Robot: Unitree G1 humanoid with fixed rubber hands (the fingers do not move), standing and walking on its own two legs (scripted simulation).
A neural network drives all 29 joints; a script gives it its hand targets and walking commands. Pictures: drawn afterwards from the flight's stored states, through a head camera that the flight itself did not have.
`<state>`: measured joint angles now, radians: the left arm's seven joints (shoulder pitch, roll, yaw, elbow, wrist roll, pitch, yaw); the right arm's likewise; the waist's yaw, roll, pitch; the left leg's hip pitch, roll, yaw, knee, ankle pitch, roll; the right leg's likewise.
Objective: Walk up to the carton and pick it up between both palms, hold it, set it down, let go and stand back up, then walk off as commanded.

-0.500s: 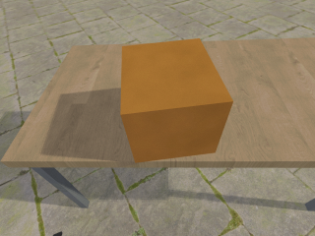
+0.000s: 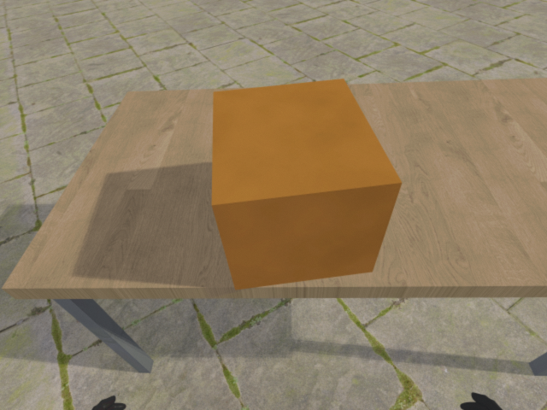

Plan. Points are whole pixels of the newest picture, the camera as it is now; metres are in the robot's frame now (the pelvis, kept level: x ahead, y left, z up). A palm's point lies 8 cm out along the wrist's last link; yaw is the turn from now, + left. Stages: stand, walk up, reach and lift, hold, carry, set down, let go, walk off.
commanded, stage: walk up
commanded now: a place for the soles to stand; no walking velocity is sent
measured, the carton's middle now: (291, 180) +0.53 -0.01 +0.03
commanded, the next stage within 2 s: reach and lift in 2.00 s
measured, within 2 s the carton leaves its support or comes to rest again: neither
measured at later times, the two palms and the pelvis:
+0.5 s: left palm out of the picture +0.14 +0.31 -0.07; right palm out of the picture +0.08 -0.30 -0.11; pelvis +0.04 +0.00 +0.00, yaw +1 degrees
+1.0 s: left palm out of the picture +0.11 +0.31 -0.08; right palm out of the picture +0.13 -0.30 -0.12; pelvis +0.04 -0.01 -0.01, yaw +1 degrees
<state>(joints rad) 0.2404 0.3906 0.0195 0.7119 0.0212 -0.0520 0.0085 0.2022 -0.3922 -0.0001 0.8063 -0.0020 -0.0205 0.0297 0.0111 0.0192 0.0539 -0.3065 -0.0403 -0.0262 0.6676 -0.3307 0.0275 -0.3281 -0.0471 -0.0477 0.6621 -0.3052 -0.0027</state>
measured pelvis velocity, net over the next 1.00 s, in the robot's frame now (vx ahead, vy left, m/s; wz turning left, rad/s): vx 0.04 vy -0.01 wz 0.03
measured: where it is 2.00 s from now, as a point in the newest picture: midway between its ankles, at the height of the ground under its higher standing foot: outside the picture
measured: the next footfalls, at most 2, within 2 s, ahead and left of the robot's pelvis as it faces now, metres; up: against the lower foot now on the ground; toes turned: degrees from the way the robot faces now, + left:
right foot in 0.58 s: +0.12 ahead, -0.13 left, +0.00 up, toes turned -3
left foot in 1.00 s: +0.12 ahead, +0.10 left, +0.00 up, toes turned -2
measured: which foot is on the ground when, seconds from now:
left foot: down 0.00-0.60, up 0.62-0.98, down 1.00-1.00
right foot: down 0.00-0.22, up 0.24-0.56, down 0.58-1.00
